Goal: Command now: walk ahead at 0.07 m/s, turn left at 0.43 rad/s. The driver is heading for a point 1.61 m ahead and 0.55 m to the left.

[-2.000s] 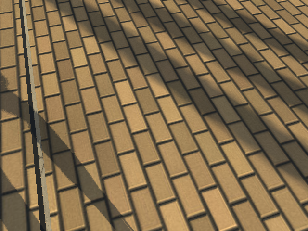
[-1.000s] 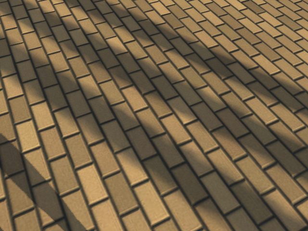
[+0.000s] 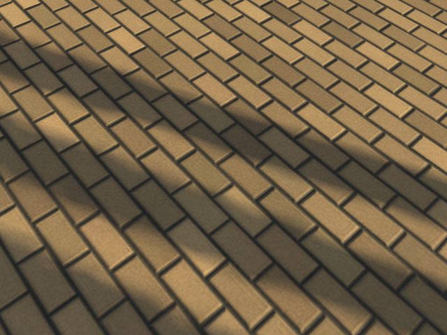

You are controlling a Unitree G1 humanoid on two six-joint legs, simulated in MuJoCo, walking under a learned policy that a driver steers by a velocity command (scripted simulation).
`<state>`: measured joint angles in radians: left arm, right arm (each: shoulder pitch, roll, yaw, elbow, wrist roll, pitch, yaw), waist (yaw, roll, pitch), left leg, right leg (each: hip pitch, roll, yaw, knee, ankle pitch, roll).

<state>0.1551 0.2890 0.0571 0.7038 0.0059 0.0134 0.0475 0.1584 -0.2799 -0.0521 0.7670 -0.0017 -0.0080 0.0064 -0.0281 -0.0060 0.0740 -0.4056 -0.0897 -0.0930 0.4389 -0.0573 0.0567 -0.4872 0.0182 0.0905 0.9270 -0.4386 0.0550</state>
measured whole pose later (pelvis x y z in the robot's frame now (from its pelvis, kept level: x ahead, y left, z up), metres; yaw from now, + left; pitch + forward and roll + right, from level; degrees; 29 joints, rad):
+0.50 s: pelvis +0.03 -0.04 +0.01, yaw +18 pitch +1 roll +1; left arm 0.17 0.26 0.06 0.69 0.01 0.01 0.04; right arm 0.17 -0.32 -0.08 0.68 0.03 0.07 0.00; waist 0.01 0.02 0.05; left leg -0.45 0.02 -0.02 0.90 -0.40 -0.11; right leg -0.24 -0.06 -0.08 0.45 -0.23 0.00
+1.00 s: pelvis +0.02 +0.00 +0.01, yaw +35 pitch +2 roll -1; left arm 0.14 0.30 0.08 0.70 0.00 0.00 0.02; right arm 0.16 -0.32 -0.07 0.64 0.01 0.05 -0.02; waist -0.02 0.00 0.03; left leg -0.30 -0.09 -0.17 0.51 -0.23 0.04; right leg -0.41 0.02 0.07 0.73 -0.35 0.08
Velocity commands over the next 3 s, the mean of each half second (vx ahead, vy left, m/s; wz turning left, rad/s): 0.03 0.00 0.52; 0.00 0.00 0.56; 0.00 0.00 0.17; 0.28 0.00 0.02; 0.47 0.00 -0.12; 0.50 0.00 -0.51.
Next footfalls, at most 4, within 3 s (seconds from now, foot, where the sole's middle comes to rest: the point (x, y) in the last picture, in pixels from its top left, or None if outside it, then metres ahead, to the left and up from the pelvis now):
0.18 right None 0.11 -0.15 -0.77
0.62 left None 0.02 0.10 -0.77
1.08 right None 0.15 -0.08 -0.77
1.34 left None -0.04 0.11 -0.77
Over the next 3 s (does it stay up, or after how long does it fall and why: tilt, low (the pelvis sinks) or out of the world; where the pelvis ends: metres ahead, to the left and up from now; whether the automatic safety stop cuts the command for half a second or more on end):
stays up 0.59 0.36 0.01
